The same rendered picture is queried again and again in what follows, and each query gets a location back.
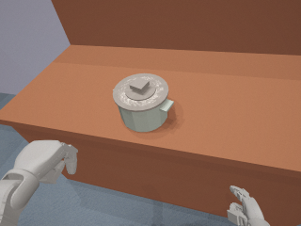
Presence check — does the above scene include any pot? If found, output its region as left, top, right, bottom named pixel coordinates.
left=119, top=98, right=174, bottom=133

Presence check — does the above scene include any table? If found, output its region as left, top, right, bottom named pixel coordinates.
left=0, top=0, right=301, bottom=226

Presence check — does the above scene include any left robot forearm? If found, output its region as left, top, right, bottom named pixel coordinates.
left=0, top=169, right=40, bottom=226

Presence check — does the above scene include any left robot hand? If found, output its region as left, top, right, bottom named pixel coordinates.
left=13, top=139, right=78, bottom=185

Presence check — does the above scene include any right robot hand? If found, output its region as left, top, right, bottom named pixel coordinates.
left=227, top=186, right=264, bottom=226

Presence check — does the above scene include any lid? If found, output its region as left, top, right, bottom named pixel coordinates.
left=113, top=73, right=169, bottom=113

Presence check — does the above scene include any knob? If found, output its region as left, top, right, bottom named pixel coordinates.
left=129, top=77, right=150, bottom=93

